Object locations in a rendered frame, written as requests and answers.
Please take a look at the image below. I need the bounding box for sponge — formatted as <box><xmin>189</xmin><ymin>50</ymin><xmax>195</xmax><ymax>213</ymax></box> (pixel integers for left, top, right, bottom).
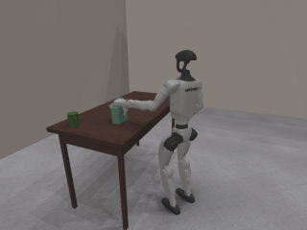
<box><xmin>110</xmin><ymin>105</ymin><xmax>129</xmax><ymax>125</ymax></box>

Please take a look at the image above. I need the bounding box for right robot upper arm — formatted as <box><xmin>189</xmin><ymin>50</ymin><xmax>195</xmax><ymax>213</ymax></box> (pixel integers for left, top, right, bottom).
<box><xmin>195</xmin><ymin>79</ymin><xmax>203</xmax><ymax>111</ymax></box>

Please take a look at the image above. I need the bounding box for robot left hand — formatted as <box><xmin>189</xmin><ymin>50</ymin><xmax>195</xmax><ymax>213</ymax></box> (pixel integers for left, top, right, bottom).
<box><xmin>109</xmin><ymin>99</ymin><xmax>129</xmax><ymax>116</ymax></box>

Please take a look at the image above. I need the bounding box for left robot upper arm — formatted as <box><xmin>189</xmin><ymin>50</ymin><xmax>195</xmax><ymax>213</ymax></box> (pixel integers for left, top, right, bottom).
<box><xmin>148</xmin><ymin>80</ymin><xmax>180</xmax><ymax>112</ymax></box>

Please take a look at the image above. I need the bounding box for table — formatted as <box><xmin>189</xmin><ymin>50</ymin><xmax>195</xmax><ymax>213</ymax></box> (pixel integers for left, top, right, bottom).
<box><xmin>46</xmin><ymin>91</ymin><xmax>176</xmax><ymax>230</ymax></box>

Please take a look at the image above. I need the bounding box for left robot foot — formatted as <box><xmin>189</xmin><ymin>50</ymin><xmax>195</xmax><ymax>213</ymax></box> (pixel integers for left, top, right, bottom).
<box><xmin>161</xmin><ymin>197</ymin><xmax>180</xmax><ymax>215</ymax></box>

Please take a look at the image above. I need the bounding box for humanoid robot torso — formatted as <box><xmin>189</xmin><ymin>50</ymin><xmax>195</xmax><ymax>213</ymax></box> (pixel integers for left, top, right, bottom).
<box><xmin>169</xmin><ymin>77</ymin><xmax>199</xmax><ymax>144</ymax></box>

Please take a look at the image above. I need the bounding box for left robot forearm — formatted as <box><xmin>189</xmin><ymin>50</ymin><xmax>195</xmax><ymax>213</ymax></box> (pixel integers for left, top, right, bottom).
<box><xmin>124</xmin><ymin>99</ymin><xmax>153</xmax><ymax>111</ymax></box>

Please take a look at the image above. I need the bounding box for right robot forearm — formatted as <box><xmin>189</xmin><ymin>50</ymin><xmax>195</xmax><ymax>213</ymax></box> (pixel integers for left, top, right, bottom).
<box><xmin>187</xmin><ymin>110</ymin><xmax>200</xmax><ymax>122</ymax></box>

